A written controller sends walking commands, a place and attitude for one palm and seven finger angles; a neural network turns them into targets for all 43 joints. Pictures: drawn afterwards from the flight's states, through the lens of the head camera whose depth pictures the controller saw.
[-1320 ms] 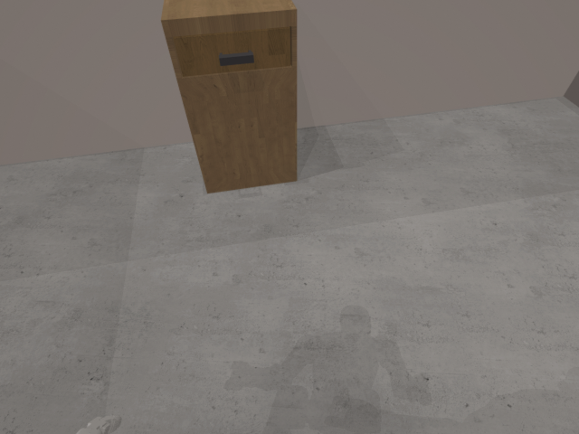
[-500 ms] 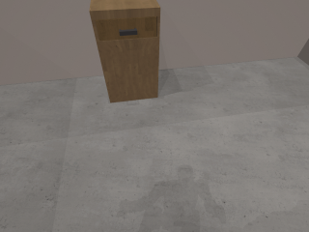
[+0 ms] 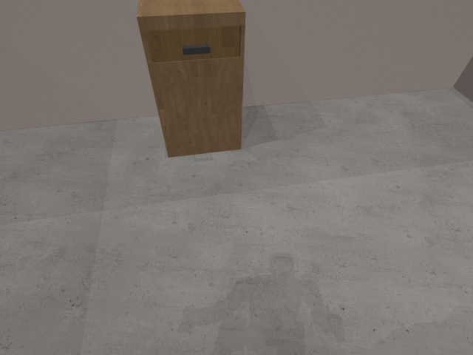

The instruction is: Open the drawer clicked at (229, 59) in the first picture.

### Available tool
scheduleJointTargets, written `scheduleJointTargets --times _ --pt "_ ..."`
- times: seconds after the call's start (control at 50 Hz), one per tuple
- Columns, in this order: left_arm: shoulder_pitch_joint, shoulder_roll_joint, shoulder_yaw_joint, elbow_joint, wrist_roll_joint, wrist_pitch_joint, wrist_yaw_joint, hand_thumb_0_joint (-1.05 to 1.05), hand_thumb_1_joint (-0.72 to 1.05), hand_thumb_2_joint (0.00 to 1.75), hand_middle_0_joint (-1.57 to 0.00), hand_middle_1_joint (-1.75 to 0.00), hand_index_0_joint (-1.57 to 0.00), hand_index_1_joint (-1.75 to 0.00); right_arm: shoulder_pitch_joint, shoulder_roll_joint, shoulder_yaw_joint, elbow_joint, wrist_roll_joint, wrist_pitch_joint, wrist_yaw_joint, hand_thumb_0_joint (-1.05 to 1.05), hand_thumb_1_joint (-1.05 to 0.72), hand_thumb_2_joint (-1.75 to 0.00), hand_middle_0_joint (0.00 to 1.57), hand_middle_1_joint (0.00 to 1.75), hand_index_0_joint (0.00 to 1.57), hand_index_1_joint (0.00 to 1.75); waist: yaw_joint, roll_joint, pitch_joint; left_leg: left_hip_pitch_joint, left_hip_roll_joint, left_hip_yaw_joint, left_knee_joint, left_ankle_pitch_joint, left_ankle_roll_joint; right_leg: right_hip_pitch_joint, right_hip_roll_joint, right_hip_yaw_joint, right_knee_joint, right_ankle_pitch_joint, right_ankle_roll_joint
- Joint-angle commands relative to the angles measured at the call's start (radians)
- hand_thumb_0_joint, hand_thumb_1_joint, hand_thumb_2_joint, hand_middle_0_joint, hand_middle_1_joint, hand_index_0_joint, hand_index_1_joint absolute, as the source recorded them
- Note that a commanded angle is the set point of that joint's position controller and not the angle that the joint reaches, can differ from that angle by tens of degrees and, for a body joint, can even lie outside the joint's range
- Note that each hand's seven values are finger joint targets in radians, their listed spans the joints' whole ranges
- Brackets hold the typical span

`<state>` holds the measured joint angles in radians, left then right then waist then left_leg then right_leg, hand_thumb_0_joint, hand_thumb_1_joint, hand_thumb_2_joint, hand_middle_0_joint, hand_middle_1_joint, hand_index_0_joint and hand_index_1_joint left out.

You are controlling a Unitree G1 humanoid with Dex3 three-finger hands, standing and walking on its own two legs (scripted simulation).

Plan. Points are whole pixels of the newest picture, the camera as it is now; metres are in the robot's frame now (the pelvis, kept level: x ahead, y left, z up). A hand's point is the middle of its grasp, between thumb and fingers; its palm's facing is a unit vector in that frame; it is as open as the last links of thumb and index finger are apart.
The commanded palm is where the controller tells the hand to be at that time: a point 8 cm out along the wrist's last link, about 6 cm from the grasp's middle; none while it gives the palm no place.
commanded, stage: look at it before walking up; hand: left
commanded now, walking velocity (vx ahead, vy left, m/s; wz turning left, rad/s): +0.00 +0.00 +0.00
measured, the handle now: (195, 47) +1.35 +0.27 -0.09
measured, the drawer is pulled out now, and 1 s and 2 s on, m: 0.00 0.00 0.00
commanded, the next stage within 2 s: walk to a spot facing it in 0.22 s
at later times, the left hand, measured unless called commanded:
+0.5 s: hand out of the picture +0.06 +0.23 -0.17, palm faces -0.02 -0.96 -0.29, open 7.4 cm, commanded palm none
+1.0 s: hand (188, 285) +0.30 +0.14 -0.19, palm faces -0.15 -0.96 -0.24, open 7.3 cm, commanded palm none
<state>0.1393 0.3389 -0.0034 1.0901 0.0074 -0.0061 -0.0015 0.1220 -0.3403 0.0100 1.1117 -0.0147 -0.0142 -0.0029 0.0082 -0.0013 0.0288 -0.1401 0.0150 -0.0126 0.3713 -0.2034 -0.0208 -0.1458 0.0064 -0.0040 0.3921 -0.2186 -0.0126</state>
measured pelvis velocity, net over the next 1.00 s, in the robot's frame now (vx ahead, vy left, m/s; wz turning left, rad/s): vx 0.18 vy -0.05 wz -0.18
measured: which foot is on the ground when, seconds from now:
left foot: down 0.00-0.96, up 0.98-1.00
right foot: down 0.00-0.64, up 0.66-0.92, down 0.94-1.00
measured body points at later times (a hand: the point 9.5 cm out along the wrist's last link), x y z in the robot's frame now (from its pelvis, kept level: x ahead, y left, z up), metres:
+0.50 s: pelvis +0.02 +0.00 -0.01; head +0.01 +0.00 +0.44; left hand +0.06 +0.28 -0.15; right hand +0.08 -0.28 -0.15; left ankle +0.00 +0.13 -0.74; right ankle +0.00 -0.11 -0.75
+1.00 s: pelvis +0.18 -0.05 -0.04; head +0.21 -0.06 +0.41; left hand +0.31 +0.19 -0.17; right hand -0.01 -0.22 -0.17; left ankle +0.03 +0.12 -0.69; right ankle +0.24 -0.14 -0.75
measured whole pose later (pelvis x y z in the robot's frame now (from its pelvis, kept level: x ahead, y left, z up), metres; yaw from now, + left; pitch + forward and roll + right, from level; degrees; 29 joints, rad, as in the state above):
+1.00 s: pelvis +0.18 -0.05 -0.04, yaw -10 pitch -2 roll +0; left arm 0.15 0.22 0.07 1.00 0.02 -0.07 -0.01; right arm 0.51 -0.13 -0.02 1.24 -0.01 -0.03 -0.01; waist -0.02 0.02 0.12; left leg -0.13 0.13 0.09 1.01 -0.51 -0.01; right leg -0.43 -0.03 -0.16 0.72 -0.26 -0.09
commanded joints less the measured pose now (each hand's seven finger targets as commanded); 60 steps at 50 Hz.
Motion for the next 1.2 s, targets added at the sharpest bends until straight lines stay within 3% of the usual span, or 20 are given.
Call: scheduleJointTargets --times 0.0,0.3,0.34,0.4,0.46,0.56,0.58,0.62,0.64,0.66,0.74,0.82,0.88,0.9,0.92,0.94,0.96,1.0,1.06,1.18 --pt "-0.045 0.211 0.037 -0.067 0.002 -0.019 0.01 0.0 0.9 0.9 -0.2 -0.3 -0.2 -0.3 -0.046 -0.204 -0.042 -0.068 0.006 -0.022 -0.013 0.0 -0.9 -0.9 0.2 0.3 0.2 0.3 -0.003 0.002 -0.059 0.011 0.104 -0.084 -0.053 0.141 0.045 0.0 -0.126 0.105 -0.073 0.119 -0.021" --pt "-0.045 0.214 0.037 -0.063 0.003 -0.02 0.011 0.0 0.9 0.9 -0.2 -0.3 -0.2 -0.3 -0.049 -0.207 -0.04 -0.063 0.008 -0.022 -0.013 0.0 -0.9 -0.9 0.2 0.3 0.2 0.3 -0.003 -0.008 -0.065 0.024 0.107 -0.084 -0.057 0.171 0.046 0.014 -0.128 0.102 -0.074 0.158 -0.019" --pt "0.032 0.087 0.01 -0.031 0.003 0.001 0.015 0.0 0.9 0.9 -0.2 -0.3 -0.2 -0.3 0.017 -0.075 -0.009 -0.034 -0.002 -0.004 -0.009 0.0 -0.9 -0.9 0.2 0.3 0.2 0.3 -0.003 -0.01 -0.079 0.03 0.098 -0.046 -0.034 0.046 0.025 0.006 -0.119 0.103 -0.07 0.006 -0.006" --pt "0.081 0.091 0.021 -0.032 0.012 0.016 0.001 0.0 0.9 0.9 -0.2 -0.3 -0.2 -0.3 0.055 -0.073 -0.02 -0.036 -0.01 0.007 -0.003 0.0 -0.9 -0.9 0.2 0.3 0.2 0.3 0.003 -0.041 0.032 -0.07 0.079 -0.026 -0.009 -0.252 0.032 -0.087 -0.1 0.161 -0.089 -0.306 -0.03" --pt "0.139 0.098 0.039 -0.046 0.016 0.014 -0.008 0.0 0.9 0.9 -0.2 -0.3 -0.2 -0.3 0.076 -0.063 -0.03 -0.056 -0.012 0.004 -0.001 0.0 -0.9 -0.9 0.2 0.3 0.2 0.3 0.012 -0.086 0.108 -0.171 0.054 0.012 0.087 -0.336 0.033 -0.12 -0.114 0.241 -0.106 -0.431 -0.074" --pt "0.192 0.074 0.064 -0.055 0.01 -0.011 -0.003 0.0 0.9 0.9 -0.2 -0.3 -0.2 -0.3 0.172 -0.008 -0.039 -0.06 -0.003 -0.033 -0.008 0.0 -0.9 -0.9 0.2 0.3 0.2 0.3 -0.021 -0.085 0.065 -0.094 0.053 0.073 0.163 -0.207 0.034 -0.124 -0.144 0.272 -0.017 -0.186 -0.129" --pt "0.175 0.054 0.063 -0.063 0.01 -0.012 -0.005 0.0 0.9 0.9 -0.2 -0.3 -0.2 -0.3 0.221 -0.007 -0.042 -0.047 -0.002 -0.041 -0.011 0.0 -0.9 -0.9 0.2 0.3 0.2 0.3 -0.044 -0.022 0.08 -0.025 0.08 0.036 0.102 -0.18 0.049 -0.193 -0.104 0.222 0.067 -0.141 -0.111" --pt "0.068 -0.042 0.048 -0.117 0.008 -0.027 -0.009 0.0 0.9 0.9 -0.2 -0.3 -0.2 -0.3 0.446 -0.083 -0.071 0.025 -0.015 -0.059 -0.025 0.0 -0.9 -0.9 0.2 0.3 0.2 0.3 -0.13 0.323 0.081 0.282 0.351 -0.315 -0.102 0.114 0.181 -0.534 0.051 -0.049 0.543 -0.229 -0.031" --pt "-0.002 -0.032 0.049 -0.148 0.013 -0.036 -0.004 0.0 0.9 0.9 -0.2 -0.3 -0.2 -0.3 0.501 -0.052 -0.063 0.046 -0.014 -0.062 -0.034 0.0 -0.9 -0.9 0.2 0.3 0.2 0.3 -0.137 0.248 0.132 0.313 0.419 -0.354 -0.103 0.334 0.232 -0.649 -0.009 0.004 0.675 -0.325 -0.027" --pt "-0.024 -0.03 0.052 -0.147 0.013 -0.04 -0.006 0.0 0.9 0.9 -0.2 -0.3 -0.2 -0.3 0.5 -0.013 -0.056 0.045 -0.01 -0.064 -0.038 0.0 -0.9 -0.9 0.2 0.3 0.2 0.3 -0.124 0.116 0.15 0.308 0.432 -0.317 -0.08 0.43 0.25 -0.678 -0.06 0.026 0.721 -0.305 -0.028" --pt "-0.019 -0.111 0.054 -0.144 0.014 -0.017 -0.036 0.0 0.9 0.9 -0.2 -0.3 -0.2 -0.3 0.404 0.019 -0.056 0.023 -0.015 -0.079 -0.042 0.0 -0.9 -0.9 0.2 0.3 0.2 0.3 -0.053 0.136 0.164 0.157 0.331 -0.073 -0.15 0.26 0.181 -0.56 -0.116 -0.036 0.598 -0.184 -0.016" --pt "0.001 -0.142 0.054 -0.133 0.012 -0.013 -0.045 0.0 0.9 0.9 -0.2 -0.3 -0.2 -0.3 0.388 0.026 -0.057 0.044 -0.014 -0.077 -0.04 0.0 -0.9 -0.9 0.2 0.3 0.2 0.3 -0.016 0.155 0.135 0.064 0.263 0.09 -0.124 0.383 0.141 -0.301 -0.049 -0.155 0.339 -0.057 -0.037" --pt "0.234 -0.095 0.076 -0.057 0.021 -0.023 -0.031 0.0 0.9 0.9 -0.2 -0.3 -0.2 -0.3 0.363 0.011 -0.064 0.048 -0.001 -0.071 -0.036 0.0 -0.9 -0.9 0.2 0.3 0.2 0.3 0.096 0.094 0.009 0.0 0.226 0.178 0.187 0.629 0.098 0.046 0.021 -0.195 0.232 0.031 -0.077" --pt "0.377 -0.031 0.095 -0.017 0.027 -0.037 -0.021 0.0 0.9 0.9 -0.2 -0.3 -0.2 -0.3 0.358 0.028 -0.063 0.041 0.004 -0.071 -0.027 0.0 -0.9 -0.9 0.2 0.3 0.2 0.3 0.159 0.028 -0.076 -0.124 0.191 0.19 0.414 0.497 0.065 0.252 -0.038 -0.114 0.182 0.038 -0.102" --pt "0.47 0.082 0.123 0.002 0.027 -0.049 -0.005 0.0 0.9 0.9 -0.2 -0.3 -0.2 -0.3 0.393 0.108 -0.051 0.016 0.019 -0.077 -0.016 0.0 -0.9 -0.9 0.2 0.3 0.2 0.3 0.171 -0.199 -0.19 -0.357 0.084 0.207 0.767 -0.059 0.03 0.422 -0.325 0.294 0.058 -0.078 -0.211" --pt "0.479 0.133 0.129 0.009 0.003 -0.046 -0.001 0.0 0.9 0.9 -0.2 -0.3 -0.2 -0.3 0.335 0.117 -0.053 -0.022 0.018 -0.076 -0.018 0.0 -0.9 -0.9 0.2 0.3 0.2 0.3 0.152 -0.236 -0.209 -0.471 0.045 0.117 0.991 -0.362 0.04 0.386 -0.468 0.584 -0.105 -0.105 -0.284" --pt "0.384 0.104 0.123 -0.022 -0.002 -0.043 0.007 0.0 0.9 0.9 -0.2 -0.3 -0.2 -0.3 0.237 0.104 -0.064 -0.045 0.013 -0.067 -0.012 0.0 -0.9 -0.9 0.2 0.3 0.2 0.3 0.146 -0.159 -0.118 -0.502 0.099 0.032 1.059 -0.296 0.047 0.227 -0.457 0.57 -0.16 -0.229 -0.271" --pt "0.204 0.01 0.089 -0.067 0.01 -0.048 0.017 0.0 0.9 0.9 -0.2 -0.3 -0.2 -0.3 0.233 0.128 -0.063 -0.044 -0.007 -0.053 -0.007 0.0 -0.9 -0.9 0.2 0.3 0.2 0.3 0.039 -0.033 0.017 -0.478 0.173 0.008 0.975 -0.172 0.041 -0.026 -0.388 0.357 -0.163 -0.232 -0.217" --pt "0.147 -0.041 0.07 -0.068 0.023 -0.058 0.019 0.0 0.9 0.9 -0.2 -0.3 -0.2 -0.3 0.328 0.171 -0.064 -0.017 -0.015 -0.016 0.001 0.0 -0.9 -0.9 0.2 0.3 0.2 0.3 -0.043 -0.063 0.03 -0.345 0.172 0.058 0.796 -0.128 0.015 -0.21 -0.297 0.139 -0.196 -0.136 -0.162" --pt "0.196 -0.03 0.071 -0.047 0.018 -0.071 0.01 0.0 0.9 0.9 -0.2 -0.3 -0.2 -0.3 0.165 0.158 -0.07 -0.103 -0.009 -0.018 0.028 0.0 -0.9 -0.9 0.2 0.3 0.2 0.3 -0.02 -0.09 0.089 -0.358 0.15 0.11 0.477 0.005 -0.007 -0.168 -0.25 0.062 -0.239 -0.141 -0.155"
